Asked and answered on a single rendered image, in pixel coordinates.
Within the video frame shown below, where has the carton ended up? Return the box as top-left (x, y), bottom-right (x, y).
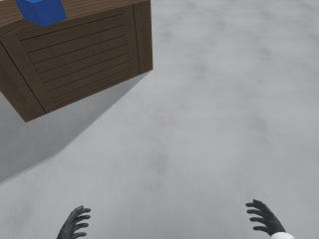
top-left (15, 0), bottom-right (67, 27)

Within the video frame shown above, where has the right robot hand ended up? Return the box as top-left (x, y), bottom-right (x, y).
top-left (245, 199), bottom-right (286, 236)

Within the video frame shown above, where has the left robot hand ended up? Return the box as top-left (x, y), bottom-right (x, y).
top-left (57, 205), bottom-right (91, 239)

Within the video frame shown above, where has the pedestal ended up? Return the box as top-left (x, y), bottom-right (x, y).
top-left (0, 0), bottom-right (154, 122)

